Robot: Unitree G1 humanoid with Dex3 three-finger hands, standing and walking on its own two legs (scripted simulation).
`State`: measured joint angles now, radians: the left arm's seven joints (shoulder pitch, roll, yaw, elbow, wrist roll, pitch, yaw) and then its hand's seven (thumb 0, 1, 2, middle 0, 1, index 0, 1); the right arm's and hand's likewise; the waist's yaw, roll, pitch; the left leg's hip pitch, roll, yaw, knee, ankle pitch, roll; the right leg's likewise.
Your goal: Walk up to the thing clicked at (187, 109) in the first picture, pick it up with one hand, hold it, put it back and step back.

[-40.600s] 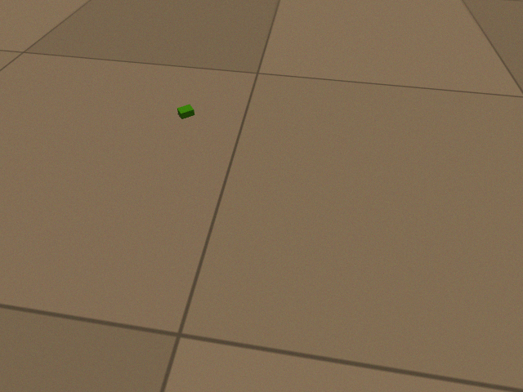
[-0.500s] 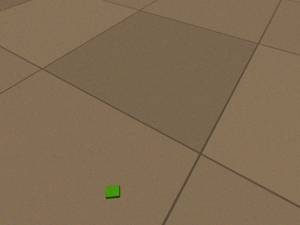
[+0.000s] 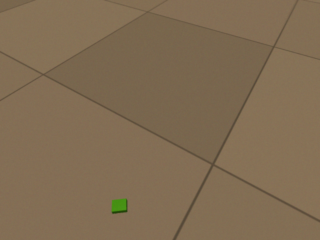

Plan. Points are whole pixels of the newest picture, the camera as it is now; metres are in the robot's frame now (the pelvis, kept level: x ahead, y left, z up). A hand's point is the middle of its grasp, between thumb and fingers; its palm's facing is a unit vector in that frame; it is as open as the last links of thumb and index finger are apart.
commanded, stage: stand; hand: left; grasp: from above
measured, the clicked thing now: (119, 206) +0.42 +0.25 -0.76
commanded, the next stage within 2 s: step back in 0.08 s
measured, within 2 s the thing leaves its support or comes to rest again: neither
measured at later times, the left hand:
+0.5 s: hand out of the picture +0.08 +0.30 -0.18, palm faces -0.06 -0.92 -0.38, open 7.4 cm
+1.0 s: hand out of the picture -0.08 +0.27 -0.15, palm faces -0.05 -0.91 -0.42, open 7.4 cm
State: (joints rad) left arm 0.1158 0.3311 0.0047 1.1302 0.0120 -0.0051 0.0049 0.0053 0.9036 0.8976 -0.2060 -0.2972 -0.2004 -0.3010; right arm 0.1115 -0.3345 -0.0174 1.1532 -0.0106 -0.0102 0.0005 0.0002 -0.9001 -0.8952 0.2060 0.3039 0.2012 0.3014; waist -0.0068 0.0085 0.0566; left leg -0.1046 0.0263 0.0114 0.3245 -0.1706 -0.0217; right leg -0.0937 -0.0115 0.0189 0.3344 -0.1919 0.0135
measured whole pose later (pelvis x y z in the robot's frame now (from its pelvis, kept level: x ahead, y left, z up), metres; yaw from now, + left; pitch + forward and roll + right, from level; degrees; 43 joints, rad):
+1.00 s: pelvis -0.19 +0.01 -0.02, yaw -3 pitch -1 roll +1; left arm 0.16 0.35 0.07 0.81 0.03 0.05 0.01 0.01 0.90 0.90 -0.21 -0.30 -0.20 -0.30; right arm 0.19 -0.42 -0.05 0.91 0.00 0.04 -0.03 0.00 -0.90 -0.90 0.21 0.30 0.20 0.30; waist 0.01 0.02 0.16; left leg -0.38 -0.10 -0.09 1.00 -0.51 -0.02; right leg -0.31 -0.02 0.01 0.60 -0.27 -0.01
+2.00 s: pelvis -0.54 +0.00 -0.02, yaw +2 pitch -3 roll +0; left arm 0.08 0.39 0.06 0.82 0.01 0.08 0.02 0.01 0.90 0.90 -0.21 -0.30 -0.20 -0.30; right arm 0.19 -0.37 -0.04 0.90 -0.03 0.05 0.00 0.00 -0.90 -0.89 0.21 0.30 0.20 0.30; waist -0.02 -0.01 0.18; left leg -0.26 -0.01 -0.02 0.65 -0.33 0.02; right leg -0.50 0.04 0.07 1.07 -0.52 -0.01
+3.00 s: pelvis -0.62 +0.01 -0.02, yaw +0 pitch -2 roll +0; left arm 0.14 0.39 0.03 1.03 0.01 0.00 0.00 0.01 0.90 0.90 -0.21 -0.30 -0.20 -0.30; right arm 0.15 -0.35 -0.04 1.04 -0.03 -0.02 0.01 0.00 -0.90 -0.90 0.21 0.30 0.20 0.30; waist 0.01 -0.03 0.07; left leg -0.27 0.00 0.01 0.58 -0.27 0.01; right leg -0.20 -0.03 0.01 0.58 -0.34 -0.01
